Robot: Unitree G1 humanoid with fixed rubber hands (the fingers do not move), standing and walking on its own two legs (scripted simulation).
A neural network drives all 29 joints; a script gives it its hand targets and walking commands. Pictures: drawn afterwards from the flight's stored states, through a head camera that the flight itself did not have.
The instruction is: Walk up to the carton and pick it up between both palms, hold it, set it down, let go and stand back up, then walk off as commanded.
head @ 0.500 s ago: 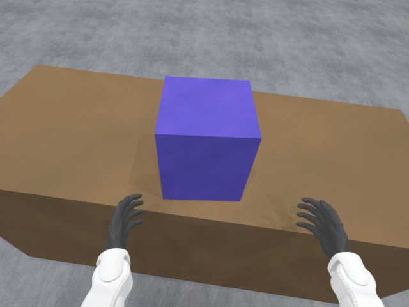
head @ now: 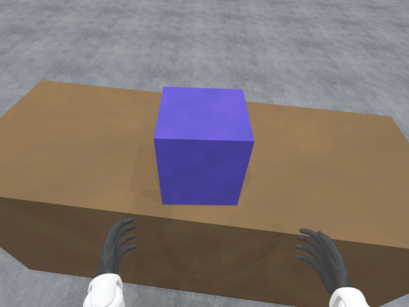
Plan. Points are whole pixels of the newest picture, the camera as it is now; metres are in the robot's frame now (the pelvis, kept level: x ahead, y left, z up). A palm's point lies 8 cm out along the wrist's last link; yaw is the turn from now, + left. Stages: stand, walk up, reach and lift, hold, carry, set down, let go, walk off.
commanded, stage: set down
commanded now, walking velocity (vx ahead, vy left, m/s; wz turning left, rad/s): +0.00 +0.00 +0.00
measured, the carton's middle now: (201, 148) +0.53 +0.04 +0.00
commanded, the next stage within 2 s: let go in 1.66 s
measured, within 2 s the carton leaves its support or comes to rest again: neither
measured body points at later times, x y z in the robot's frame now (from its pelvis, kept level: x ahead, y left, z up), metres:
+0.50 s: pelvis +0.01 +0.00 +0.00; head +0.01 +0.01 +0.45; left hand +0.20 +0.20 -0.03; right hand +0.20 -0.23 -0.03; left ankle +0.02 +0.14 -0.74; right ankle +0.01 -0.07 -0.74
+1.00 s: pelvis +0.04 +0.01 +0.00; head +0.04 +0.04 +0.45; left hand +0.20 +0.23 -0.06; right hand +0.19 -0.21 -0.05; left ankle +0.02 +0.14 -0.74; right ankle +0.01 -0.07 -0.74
